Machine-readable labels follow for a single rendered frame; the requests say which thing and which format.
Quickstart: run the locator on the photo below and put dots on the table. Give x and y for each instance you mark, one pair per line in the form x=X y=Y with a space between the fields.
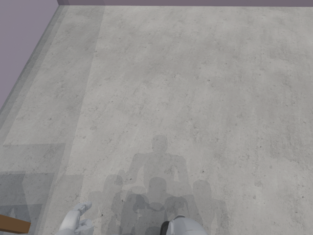
x=12 y=225

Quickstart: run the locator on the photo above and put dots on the right robot thigh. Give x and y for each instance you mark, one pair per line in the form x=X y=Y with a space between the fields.
x=185 y=226

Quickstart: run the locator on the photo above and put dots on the left robot hand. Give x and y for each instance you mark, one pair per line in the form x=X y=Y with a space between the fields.
x=72 y=220

